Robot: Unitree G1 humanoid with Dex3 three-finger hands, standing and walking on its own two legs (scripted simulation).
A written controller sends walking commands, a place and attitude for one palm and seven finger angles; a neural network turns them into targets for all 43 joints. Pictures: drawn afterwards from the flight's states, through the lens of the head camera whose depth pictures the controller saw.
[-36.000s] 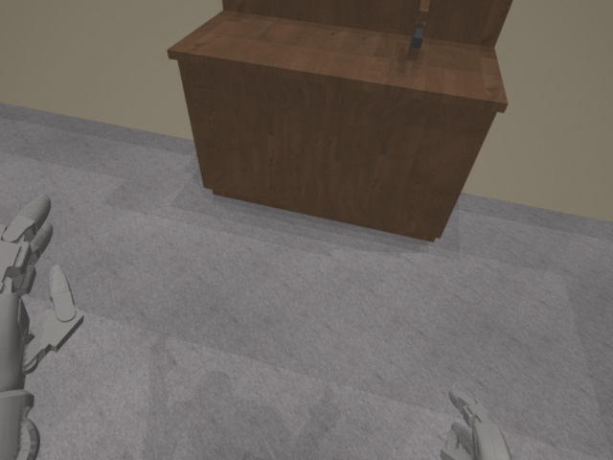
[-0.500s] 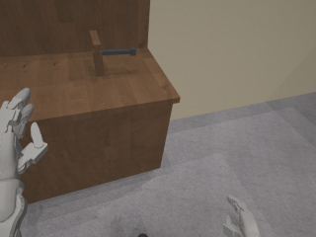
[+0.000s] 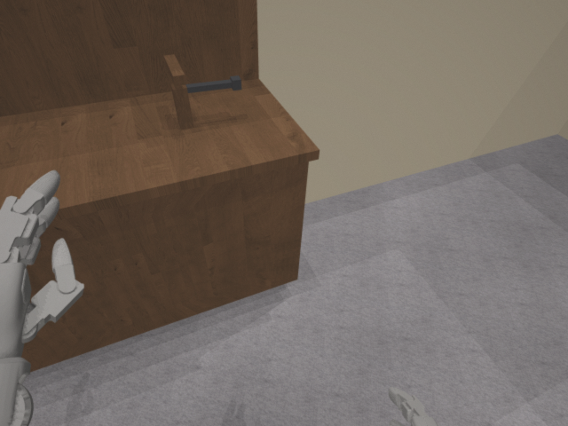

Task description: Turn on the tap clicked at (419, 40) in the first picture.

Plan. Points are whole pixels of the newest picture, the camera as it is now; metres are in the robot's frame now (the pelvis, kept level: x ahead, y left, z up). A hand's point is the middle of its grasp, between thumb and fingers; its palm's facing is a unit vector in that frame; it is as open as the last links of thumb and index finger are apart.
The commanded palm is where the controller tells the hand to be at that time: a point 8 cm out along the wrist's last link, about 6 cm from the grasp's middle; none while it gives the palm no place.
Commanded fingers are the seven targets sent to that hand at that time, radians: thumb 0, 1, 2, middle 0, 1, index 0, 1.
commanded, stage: stop stepping back and stand still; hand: left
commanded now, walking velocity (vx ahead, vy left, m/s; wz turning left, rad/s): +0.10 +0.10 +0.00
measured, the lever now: (235, 83) +0.94 +0.16 +0.07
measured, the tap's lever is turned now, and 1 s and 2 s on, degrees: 86 86 86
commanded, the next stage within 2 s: stand and check the lever's angle in 1.32 s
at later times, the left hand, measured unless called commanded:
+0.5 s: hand (62, 276) +0.23 +0.24 +0.18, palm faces +0.43 -0.80 -0.41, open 7.4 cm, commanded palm +0.17 +0.28 +0.18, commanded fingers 0.00 0.90 0.90 -0.20 -0.30 -0.20 -0.30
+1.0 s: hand (35, 295) +0.21 +0.28 +0.16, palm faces +0.41 -0.83 -0.37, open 7.4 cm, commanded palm +0.16 +0.31 +0.18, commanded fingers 0.00 0.90 0.90 -0.20 -0.30 -0.20 -0.30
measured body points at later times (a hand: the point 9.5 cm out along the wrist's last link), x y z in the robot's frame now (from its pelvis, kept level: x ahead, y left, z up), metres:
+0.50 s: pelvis +0.01 +0.00 -0.01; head +0.01 -0.01 +0.44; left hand +0.20 +0.28 +0.20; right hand +0.19 -0.24 -0.09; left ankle +0.03 +0.13 -0.74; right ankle -0.02 -0.08 -0.74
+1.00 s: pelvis +0.00 +0.03 +0.00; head +0.01 +0.03 +0.45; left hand +0.19 +0.32 +0.18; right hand +0.18 -0.20 -0.08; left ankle +0.03 +0.13 -0.74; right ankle -0.02 -0.08 -0.74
